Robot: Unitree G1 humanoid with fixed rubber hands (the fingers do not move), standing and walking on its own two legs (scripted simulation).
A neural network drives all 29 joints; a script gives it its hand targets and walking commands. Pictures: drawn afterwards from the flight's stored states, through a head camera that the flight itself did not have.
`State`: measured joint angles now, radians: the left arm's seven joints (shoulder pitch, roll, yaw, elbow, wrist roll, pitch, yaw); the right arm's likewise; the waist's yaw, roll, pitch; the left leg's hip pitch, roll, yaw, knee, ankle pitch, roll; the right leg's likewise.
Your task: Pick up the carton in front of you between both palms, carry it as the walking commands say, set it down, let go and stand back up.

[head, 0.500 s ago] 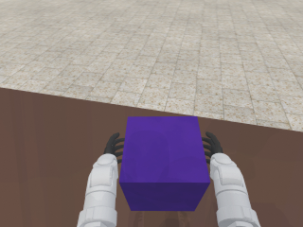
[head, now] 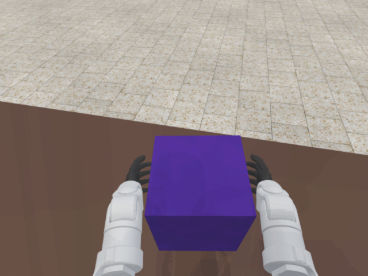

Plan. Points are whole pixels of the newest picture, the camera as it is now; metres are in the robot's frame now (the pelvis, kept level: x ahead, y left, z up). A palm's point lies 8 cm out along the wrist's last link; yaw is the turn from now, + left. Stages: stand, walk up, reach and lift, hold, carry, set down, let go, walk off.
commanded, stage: reach and lift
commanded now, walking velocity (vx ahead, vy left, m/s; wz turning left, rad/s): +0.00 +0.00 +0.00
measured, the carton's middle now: (197, 196) +0.31 +0.00 -0.04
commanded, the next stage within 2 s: hold in 0.44 s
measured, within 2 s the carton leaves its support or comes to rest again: neither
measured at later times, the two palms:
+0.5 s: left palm (132, 185) +0.29 +0.15 +0.04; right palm (265, 184) +0.30 -0.15 +0.04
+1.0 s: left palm (131, 186) +0.29 +0.15 +0.05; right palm (268, 186) +0.29 -0.15 +0.05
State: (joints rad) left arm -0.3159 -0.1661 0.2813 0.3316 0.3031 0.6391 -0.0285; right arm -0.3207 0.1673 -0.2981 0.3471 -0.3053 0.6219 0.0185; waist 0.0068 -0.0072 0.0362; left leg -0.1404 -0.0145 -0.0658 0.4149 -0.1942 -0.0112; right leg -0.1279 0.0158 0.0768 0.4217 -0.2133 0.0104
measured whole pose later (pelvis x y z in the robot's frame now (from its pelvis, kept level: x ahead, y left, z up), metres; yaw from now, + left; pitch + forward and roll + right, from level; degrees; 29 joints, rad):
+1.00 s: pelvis -0.01 +0.00 +0.00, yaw +0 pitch -8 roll +0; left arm -0.29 -0.16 0.24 0.23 0.27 0.76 -0.02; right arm -0.30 0.16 -0.26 0.24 -0.28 0.74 0.02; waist 0.00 -0.01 0.05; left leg -0.06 -0.02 -0.07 0.38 -0.18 -0.01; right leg -0.05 0.01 0.08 0.39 -0.20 0.01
